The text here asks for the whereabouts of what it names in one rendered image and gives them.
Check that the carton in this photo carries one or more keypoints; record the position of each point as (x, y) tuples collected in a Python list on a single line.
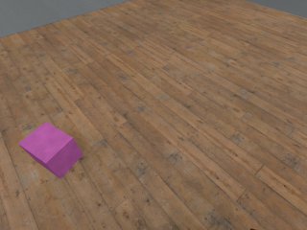
[(52, 148)]

